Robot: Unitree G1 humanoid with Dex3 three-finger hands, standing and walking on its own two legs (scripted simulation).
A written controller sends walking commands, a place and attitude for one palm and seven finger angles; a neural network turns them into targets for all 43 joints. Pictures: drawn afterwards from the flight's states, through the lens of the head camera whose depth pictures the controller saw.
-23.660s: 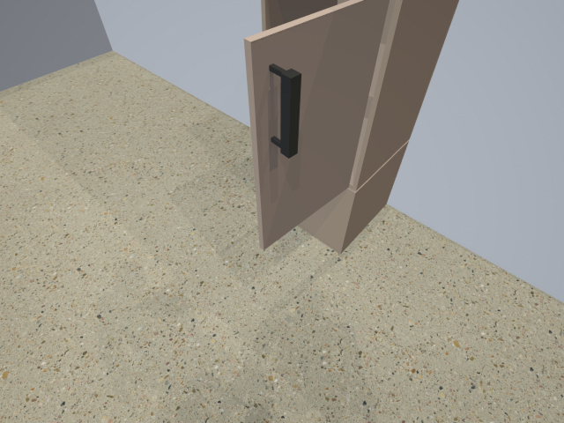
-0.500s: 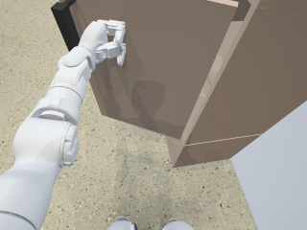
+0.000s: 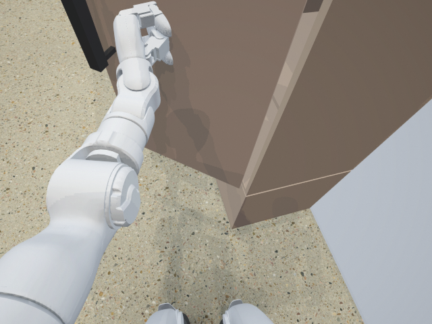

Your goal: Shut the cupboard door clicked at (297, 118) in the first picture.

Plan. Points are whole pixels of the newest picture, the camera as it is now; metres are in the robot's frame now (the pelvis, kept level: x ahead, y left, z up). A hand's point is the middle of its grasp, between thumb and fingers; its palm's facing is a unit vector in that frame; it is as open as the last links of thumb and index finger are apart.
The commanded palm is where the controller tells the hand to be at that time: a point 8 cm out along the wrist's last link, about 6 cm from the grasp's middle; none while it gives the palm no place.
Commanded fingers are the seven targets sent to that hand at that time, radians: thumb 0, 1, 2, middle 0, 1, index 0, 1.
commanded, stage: pull the fist back off the door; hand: left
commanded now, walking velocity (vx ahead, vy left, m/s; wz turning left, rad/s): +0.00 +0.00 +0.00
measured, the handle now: (91, 19) +0.64 +0.13 +0.16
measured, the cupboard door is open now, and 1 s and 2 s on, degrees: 50 50 50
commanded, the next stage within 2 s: draw the hand back to the body in 0.58 s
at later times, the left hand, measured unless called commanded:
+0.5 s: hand (159, 84) +0.48 +0.02 +0.15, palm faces +0.03 -1.00 +0.03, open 3.1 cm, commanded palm +0.45 +0.07 +0.17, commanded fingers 0.00 0.90 0.90 -1.30 -1.50 -1.30 -1.50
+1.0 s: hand (113, 107) +0.41 +0.08 +0.18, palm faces +0.05 -1.00 -0.04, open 3.1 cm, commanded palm +0.37 +0.12 +0.18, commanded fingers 0.00 0.90 0.90 -1.30 -1.50 -1.30 -1.50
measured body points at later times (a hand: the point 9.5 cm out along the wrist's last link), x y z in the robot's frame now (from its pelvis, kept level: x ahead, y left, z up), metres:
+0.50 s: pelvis +0.02 -0.03 +0.03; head +0.07 -0.04 +0.48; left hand +0.47 +0.08 +0.15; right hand +0.06 -0.30 -0.09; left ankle +0.02 +0.07 -0.69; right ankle -0.02 -0.10 -0.69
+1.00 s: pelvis +0.02 -0.03 +0.04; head +0.02 -0.06 +0.49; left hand +0.40 +0.14 +0.19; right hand +0.10 -0.28 -0.08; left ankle +0.02 +0.07 -0.69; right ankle -0.02 -0.10 -0.69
